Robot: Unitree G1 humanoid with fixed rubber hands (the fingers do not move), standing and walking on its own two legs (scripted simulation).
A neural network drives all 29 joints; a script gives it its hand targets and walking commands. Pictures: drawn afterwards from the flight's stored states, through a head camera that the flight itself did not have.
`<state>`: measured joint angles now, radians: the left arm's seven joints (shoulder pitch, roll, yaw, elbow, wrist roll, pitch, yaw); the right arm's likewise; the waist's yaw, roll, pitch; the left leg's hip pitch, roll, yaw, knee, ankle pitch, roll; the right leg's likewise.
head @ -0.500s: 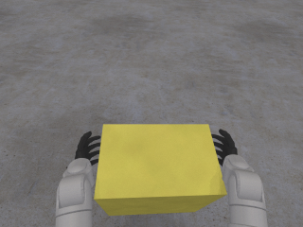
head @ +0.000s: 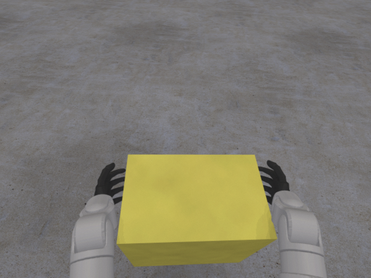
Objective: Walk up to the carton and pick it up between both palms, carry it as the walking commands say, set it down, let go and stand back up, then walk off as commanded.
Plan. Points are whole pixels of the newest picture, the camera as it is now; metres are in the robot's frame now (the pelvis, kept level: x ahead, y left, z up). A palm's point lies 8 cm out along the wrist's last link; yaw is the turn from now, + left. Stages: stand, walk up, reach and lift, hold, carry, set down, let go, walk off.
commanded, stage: carry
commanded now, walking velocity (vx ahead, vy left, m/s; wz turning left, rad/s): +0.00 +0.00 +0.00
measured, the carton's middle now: (189, 214) +0.28 +0.00 -0.06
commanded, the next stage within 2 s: none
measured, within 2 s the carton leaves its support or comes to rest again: neither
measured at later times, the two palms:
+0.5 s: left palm (102, 209) +0.25 +0.19 +0.04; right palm (280, 204) +0.25 -0.18 +0.05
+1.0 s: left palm (111, 206) +0.26 +0.17 +0.04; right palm (286, 203) +0.26 -0.20 +0.04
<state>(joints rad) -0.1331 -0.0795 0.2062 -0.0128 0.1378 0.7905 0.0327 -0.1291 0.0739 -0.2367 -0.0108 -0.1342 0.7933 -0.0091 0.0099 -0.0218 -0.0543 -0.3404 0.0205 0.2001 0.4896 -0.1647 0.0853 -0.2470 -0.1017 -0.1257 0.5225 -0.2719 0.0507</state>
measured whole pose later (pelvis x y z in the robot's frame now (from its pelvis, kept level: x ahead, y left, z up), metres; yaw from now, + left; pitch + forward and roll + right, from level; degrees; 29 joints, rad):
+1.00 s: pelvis -0.01 -0.01 +0.00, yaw +0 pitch +1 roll +0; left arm -0.14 -0.08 0.21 0.04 0.17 0.80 0.03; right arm -0.15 0.06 -0.23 0.04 -0.16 0.80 -0.01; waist 0.00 0.00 -0.06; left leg -0.37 0.04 0.19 0.48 -0.13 0.07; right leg -0.28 -0.08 -0.12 0.54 -0.26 0.03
